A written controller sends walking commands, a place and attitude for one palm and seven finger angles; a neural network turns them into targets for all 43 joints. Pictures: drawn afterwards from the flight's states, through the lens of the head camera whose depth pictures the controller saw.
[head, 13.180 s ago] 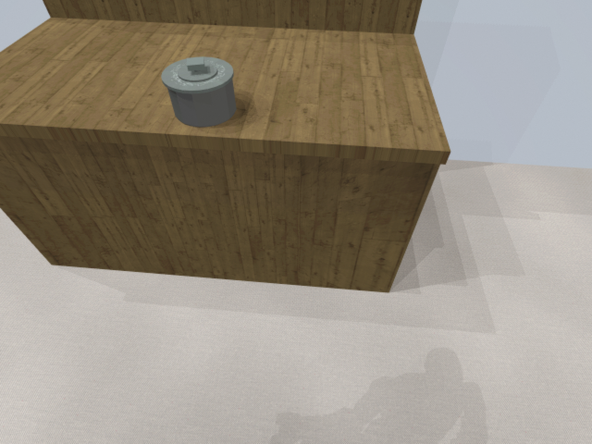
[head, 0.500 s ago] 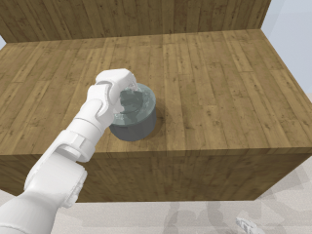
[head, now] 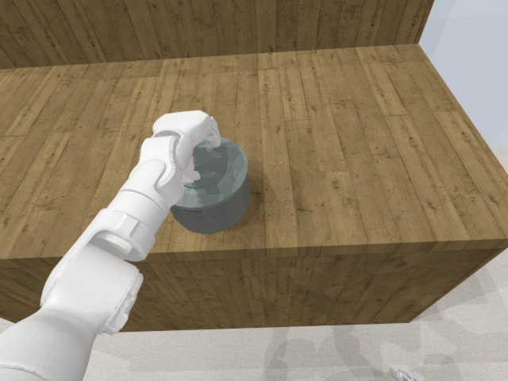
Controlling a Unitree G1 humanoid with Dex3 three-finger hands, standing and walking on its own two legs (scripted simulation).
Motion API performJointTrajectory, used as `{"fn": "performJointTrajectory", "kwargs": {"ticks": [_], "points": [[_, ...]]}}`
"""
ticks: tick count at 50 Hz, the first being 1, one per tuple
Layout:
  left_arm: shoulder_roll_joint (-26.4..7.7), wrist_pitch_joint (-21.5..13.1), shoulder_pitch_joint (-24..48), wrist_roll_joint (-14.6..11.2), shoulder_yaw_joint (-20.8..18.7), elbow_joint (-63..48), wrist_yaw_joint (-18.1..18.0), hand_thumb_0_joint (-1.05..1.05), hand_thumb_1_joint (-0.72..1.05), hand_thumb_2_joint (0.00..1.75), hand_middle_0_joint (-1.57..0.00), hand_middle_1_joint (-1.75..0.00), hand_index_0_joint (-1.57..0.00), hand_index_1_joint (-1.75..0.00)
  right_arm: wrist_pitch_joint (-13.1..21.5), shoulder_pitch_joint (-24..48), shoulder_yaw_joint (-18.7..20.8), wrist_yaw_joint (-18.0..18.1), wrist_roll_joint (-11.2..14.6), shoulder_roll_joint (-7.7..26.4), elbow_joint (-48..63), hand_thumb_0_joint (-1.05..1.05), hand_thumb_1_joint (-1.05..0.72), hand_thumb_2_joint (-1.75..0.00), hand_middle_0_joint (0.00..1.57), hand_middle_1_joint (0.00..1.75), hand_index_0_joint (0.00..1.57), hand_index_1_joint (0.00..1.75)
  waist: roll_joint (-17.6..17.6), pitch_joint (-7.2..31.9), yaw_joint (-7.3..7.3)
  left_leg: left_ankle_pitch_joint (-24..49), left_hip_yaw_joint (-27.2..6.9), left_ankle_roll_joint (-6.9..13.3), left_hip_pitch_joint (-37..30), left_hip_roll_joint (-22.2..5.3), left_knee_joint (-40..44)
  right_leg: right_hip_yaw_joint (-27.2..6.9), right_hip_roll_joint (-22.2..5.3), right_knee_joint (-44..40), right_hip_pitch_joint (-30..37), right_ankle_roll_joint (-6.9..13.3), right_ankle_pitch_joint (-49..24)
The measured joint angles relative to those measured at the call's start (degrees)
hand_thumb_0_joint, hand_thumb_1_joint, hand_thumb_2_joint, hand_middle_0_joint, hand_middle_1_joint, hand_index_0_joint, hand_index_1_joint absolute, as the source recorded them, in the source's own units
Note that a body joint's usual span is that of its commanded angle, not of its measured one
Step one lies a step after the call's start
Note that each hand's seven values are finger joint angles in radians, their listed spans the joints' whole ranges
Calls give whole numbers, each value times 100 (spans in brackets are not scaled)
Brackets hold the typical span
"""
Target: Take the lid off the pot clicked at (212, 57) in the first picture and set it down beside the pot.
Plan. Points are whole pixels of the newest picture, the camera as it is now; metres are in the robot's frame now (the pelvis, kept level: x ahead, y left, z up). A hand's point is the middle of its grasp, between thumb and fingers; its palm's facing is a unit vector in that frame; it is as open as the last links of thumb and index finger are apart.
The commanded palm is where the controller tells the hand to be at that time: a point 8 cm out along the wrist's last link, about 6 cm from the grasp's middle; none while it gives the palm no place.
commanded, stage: close the fingers and squeeze the knob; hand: left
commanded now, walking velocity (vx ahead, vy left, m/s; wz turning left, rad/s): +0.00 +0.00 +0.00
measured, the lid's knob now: (197, 159) +0.47 +0.10 +0.08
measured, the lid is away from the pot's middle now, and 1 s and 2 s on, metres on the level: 0.00 0.00 0.00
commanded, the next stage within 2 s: lift the lid straight up in 1.48 s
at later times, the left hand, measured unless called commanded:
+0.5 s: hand (187, 160) +0.45 +0.11 +0.10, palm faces -0.33 -0.06 -0.94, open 8.8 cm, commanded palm +0.44 +0.11 +0.16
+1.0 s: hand (189, 161) +0.44 +0.11 +0.10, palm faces -0.33 -0.08 -0.94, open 7.6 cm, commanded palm +0.43 +0.11 +0.16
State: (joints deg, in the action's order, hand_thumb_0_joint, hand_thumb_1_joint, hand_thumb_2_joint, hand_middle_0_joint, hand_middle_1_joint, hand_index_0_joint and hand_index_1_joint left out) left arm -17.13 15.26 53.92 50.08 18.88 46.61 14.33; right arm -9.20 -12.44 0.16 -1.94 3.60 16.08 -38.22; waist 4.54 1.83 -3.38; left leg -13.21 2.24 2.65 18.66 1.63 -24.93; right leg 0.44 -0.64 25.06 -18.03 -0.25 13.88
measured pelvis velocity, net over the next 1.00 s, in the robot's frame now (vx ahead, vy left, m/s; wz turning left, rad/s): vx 0.00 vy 0.00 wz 0.00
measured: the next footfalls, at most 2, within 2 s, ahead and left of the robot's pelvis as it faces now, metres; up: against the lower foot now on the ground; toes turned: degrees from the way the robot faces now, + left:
none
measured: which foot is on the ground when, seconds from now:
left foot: down 0.00-1.00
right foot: down 0.00-1.00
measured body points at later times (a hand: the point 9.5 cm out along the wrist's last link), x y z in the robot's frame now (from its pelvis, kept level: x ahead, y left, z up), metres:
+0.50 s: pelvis +0.00 +0.00 +0.00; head +0.04 -0.03 +0.45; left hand +0.46 +0.11 +0.15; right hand +0.12 -0.25 -0.13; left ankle -0.01 +0.09 -0.74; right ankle -0.02 -0.12 -0.74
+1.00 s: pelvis +0.00 +0.00 +0.00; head +0.03 -0.03 +0.45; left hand +0.46 +0.11 +0.15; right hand +0.11 -0.25 -0.13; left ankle -0.01 +0.09 -0.74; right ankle -0.02 -0.12 -0.74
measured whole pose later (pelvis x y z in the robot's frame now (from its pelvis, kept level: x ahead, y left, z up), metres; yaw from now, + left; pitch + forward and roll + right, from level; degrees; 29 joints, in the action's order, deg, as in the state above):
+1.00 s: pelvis +0.00 +0.00 +0.00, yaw +0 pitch +6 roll +0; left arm -17.4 15.1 52.1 49.7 18.4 44.4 14.9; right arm -9.5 -11.3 -0.2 -1.9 3.8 15.9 -37.6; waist 4.7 1.9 -3.1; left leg -13.1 2.3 2.6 17.8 1.5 -24.9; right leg 0.3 -0.4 24.9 -17.1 -0.2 13.6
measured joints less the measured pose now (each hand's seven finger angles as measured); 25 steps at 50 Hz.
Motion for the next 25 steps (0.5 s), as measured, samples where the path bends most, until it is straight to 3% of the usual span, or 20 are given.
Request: {"fn": "performJointTrajectory", "kwargs": {"ticks": [11, 25], "points": [[-54, -21, -167, -26, -93, -195, 46, -1, -6, 110, -59, -74, -61, -74, 3, 123, -35, 11, 16, -34, 93, 1, -91, -90, 20, 30, 20, 30, -18, 6, 21, -25, 1, 0, -37, -14, -12, -4, 15, -32, 55, -1, -2], [24, 55, -32, -7, 96, -94, 41, -1, 3, 98, -59, -90, -61, -89, -22, 175, -40, -6, 20, -47, 71, 1, -91, -90, 20, 30, 20, 30, -7, 11, 50, -1, -40, 9, -12, 22, -22, 36, -20, 1, 37, -9, 5]]}}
